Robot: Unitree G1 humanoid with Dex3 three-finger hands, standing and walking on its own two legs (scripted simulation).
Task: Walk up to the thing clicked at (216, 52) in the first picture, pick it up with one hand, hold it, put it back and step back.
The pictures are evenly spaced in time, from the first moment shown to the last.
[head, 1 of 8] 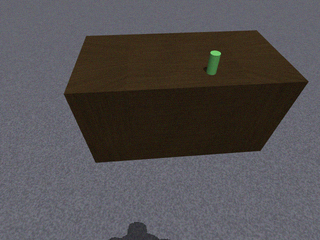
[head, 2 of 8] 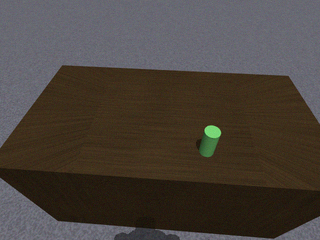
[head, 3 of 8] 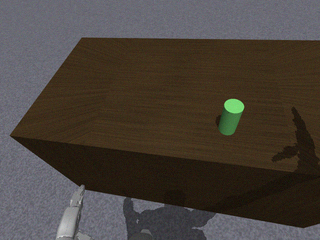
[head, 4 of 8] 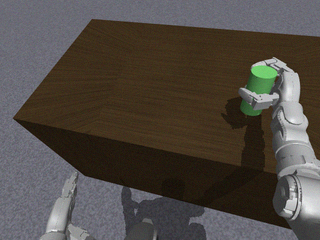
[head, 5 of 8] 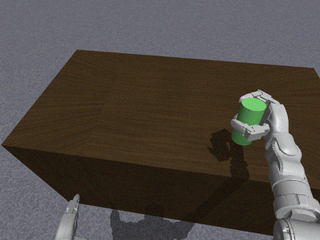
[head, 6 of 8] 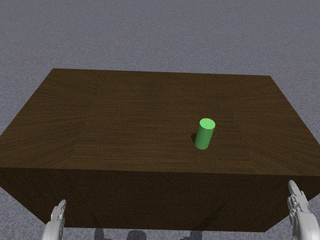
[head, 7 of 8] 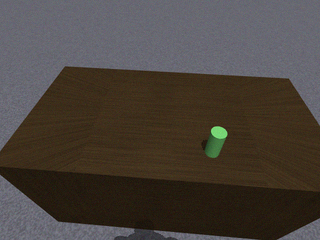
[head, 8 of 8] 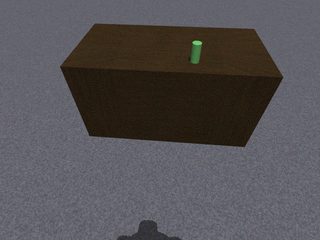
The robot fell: no
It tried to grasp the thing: yes
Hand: right
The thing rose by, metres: 0.22
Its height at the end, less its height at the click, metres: +0.00
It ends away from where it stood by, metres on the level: 0.02
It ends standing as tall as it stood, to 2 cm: yes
